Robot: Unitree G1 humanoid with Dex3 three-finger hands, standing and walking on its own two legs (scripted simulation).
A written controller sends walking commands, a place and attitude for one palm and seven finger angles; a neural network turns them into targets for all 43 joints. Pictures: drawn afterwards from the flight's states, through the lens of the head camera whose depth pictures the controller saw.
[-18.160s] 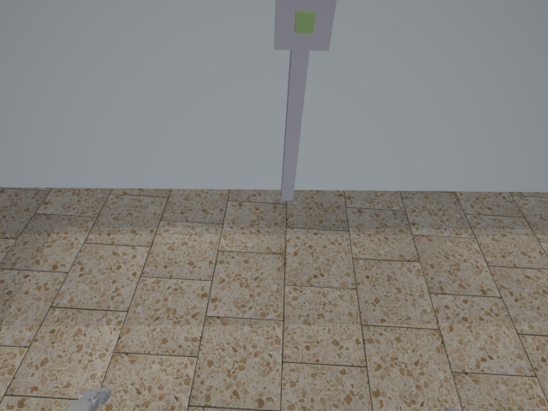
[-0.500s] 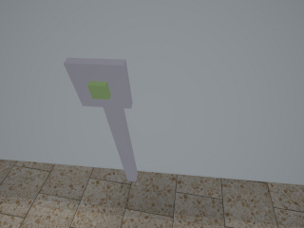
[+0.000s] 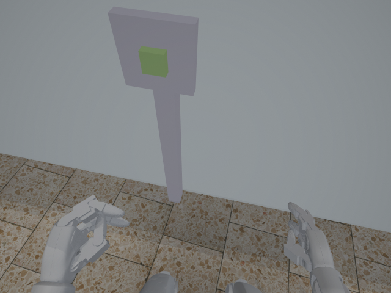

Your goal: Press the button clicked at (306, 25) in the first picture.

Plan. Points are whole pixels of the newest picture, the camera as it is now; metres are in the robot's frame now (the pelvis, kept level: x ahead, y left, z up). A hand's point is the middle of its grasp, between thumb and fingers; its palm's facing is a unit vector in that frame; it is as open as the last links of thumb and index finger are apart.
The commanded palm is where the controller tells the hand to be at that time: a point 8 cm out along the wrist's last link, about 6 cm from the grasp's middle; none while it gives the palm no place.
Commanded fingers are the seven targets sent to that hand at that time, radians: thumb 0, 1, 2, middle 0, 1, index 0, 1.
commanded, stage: raise the hand and make a fist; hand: left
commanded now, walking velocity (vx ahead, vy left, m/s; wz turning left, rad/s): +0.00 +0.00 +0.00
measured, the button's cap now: (154, 61) +0.56 +0.17 +0.16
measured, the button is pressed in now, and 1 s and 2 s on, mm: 0 0 0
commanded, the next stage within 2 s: aim a knuckle at the button in 1.38 s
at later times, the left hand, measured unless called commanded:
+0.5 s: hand (104, 204) +0.24 +0.19 +0.09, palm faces -0.12 -0.99 -0.07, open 3.1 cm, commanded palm +0.21 +0.26 +0.11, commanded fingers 0.00 0.90 0.90 -1.30 -1.50 -1.30 -1.50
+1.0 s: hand (71, 159) +0.28 +0.24 +0.15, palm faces -0.01 -1.00 -0.09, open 3.1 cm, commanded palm +0.25 +0.28 +0.16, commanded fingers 0.00 0.90 0.90 -1.30 -1.50 -1.30 -1.50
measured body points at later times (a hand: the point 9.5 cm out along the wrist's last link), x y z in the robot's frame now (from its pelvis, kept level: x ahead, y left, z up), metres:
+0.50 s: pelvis +0.02 +0.03 +0.02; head +0.07 +0.04 +0.47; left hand +0.24 +0.24 +0.10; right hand +0.19 -0.22 -0.04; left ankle +0.02 +0.11 -0.67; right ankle +0.04 -0.09 -0.67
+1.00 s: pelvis +0.04 +0.03 +0.05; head +0.06 +0.03 +0.50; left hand +0.27 +0.29 +0.16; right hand +0.22 -0.20 -0.02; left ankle +0.02 +0.11 -0.67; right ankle +0.04 -0.09 -0.67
